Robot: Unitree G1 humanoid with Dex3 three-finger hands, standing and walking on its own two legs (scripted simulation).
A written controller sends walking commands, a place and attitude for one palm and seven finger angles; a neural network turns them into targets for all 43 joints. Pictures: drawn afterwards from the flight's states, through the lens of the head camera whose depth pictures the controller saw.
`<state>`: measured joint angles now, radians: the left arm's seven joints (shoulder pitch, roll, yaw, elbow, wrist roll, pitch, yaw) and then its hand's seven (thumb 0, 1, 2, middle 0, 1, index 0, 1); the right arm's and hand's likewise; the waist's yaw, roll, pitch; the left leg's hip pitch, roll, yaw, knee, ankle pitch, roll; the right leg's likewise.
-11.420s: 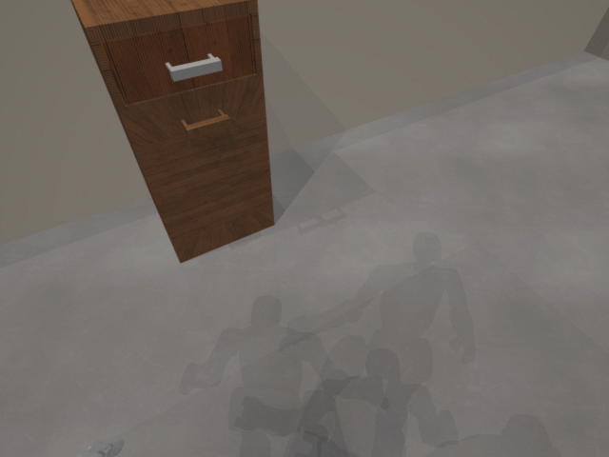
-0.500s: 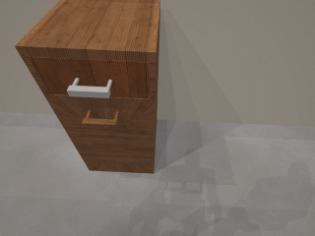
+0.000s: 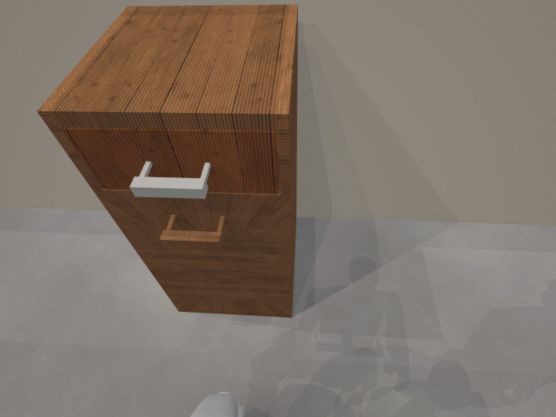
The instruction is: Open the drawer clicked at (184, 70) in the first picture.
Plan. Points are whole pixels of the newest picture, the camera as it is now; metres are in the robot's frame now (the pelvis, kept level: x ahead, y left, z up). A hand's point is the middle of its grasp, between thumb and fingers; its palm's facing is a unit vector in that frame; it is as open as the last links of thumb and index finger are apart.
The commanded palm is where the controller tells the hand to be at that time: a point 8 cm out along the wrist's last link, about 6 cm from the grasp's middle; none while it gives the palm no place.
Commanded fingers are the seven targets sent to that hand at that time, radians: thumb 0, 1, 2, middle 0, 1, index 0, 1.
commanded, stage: come to a stop and stand still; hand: left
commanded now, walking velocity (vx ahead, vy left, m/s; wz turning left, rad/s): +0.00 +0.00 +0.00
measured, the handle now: (173, 177) +0.51 +0.24 +0.02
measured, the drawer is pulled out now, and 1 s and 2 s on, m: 0.00 0.00 0.00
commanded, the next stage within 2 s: look again from close up in 1.12 s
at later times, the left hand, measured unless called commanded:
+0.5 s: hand out of the picture +0.05 +0.21 -0.18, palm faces -0.02 -0.97 -0.25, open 7.4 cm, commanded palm none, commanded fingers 0.00 0.90 0.90 -0.20 -0.30 -0.20 -0.30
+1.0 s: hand out of the picture -0.04 +0.12 -0.18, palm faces +0.05 -0.98 -0.18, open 7.3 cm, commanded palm none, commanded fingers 0.00 0.90 0.90 -0.20 -0.30 -0.20 -0.30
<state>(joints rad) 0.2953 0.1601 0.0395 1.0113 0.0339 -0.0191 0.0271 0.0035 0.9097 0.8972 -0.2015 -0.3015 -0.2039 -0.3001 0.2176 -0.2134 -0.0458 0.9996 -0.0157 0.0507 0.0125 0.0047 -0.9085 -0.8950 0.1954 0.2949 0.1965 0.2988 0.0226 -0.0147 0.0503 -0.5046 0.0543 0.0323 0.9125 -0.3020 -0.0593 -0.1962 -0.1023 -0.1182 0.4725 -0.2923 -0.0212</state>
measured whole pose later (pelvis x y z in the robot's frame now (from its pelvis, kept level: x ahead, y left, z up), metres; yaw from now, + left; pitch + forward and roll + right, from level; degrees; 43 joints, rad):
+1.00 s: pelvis -0.03 -0.04 -0.01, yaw -1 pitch -2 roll +1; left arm 0.32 0.11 0.00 1.13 0.01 -0.01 0.03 0.01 0.92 0.90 -0.20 -0.30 -0.20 -0.30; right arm 0.32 -0.10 0.01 1.15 -0.01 0.01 -0.04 0.00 -0.91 -0.89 0.20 0.30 0.20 0.30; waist 0.01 0.02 0.02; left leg -0.14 0.06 0.03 0.42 -0.24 -0.04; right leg -0.14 0.10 -0.13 0.36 -0.21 -0.13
